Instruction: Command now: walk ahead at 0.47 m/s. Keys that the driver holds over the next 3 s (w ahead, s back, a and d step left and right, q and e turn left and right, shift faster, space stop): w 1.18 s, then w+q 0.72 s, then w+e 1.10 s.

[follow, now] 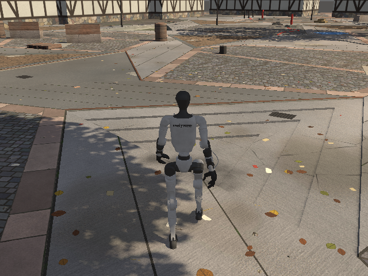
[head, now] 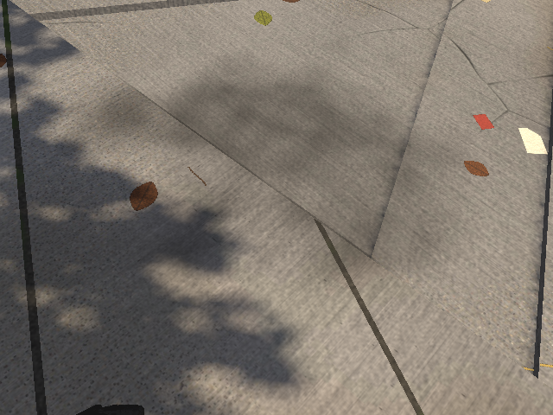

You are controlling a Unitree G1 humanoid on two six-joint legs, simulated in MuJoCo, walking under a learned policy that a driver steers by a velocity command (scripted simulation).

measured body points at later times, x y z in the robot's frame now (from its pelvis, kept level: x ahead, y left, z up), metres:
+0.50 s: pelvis +0.29 -0.03 +0.01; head +0.31 -0.02 +0.46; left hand +0.27 +0.24 -0.13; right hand +0.47 -0.27 -0.10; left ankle +0.49 +0.14 -0.68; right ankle +0.22 -0.12 -0.73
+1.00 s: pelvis +0.57 +0.03 +0.01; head +0.59 +0.04 +0.46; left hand +0.74 +0.28 -0.11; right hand +0.55 -0.22 -0.13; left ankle +0.52 +0.12 -0.73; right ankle +0.74 -0.13 -0.68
